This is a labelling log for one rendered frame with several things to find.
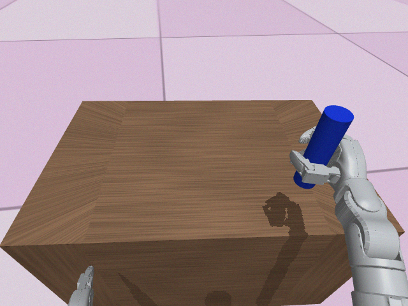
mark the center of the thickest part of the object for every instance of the left robot hand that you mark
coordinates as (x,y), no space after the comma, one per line
(84,294)

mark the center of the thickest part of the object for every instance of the right robot hand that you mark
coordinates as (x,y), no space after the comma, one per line
(347,162)

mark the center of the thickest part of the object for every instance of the can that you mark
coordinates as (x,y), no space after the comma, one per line
(331,128)

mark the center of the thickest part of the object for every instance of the right robot arm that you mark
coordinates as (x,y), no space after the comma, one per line
(373,246)

